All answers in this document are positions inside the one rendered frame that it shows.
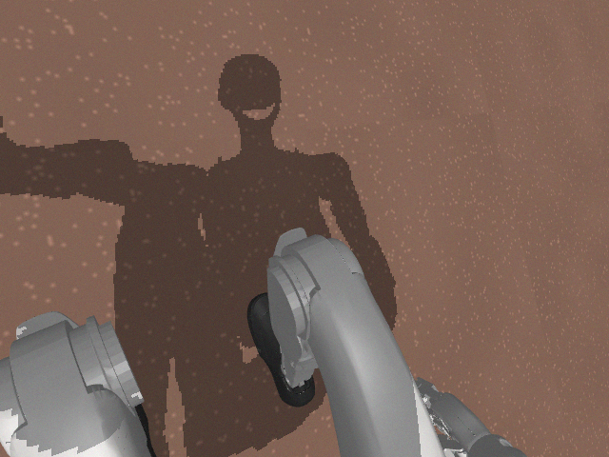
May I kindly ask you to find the right robot foot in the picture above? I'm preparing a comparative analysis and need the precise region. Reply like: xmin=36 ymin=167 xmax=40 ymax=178
xmin=247 ymin=293 xmax=315 ymax=407

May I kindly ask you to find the left robot foot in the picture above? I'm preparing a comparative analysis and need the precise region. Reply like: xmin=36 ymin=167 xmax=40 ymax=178
xmin=135 ymin=404 xmax=156 ymax=457

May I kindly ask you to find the right robot arm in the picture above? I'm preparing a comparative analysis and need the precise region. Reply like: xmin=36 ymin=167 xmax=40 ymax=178
xmin=467 ymin=434 xmax=527 ymax=457

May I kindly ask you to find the right robot hand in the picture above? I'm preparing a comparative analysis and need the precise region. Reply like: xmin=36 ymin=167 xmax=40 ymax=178
xmin=415 ymin=377 xmax=492 ymax=457

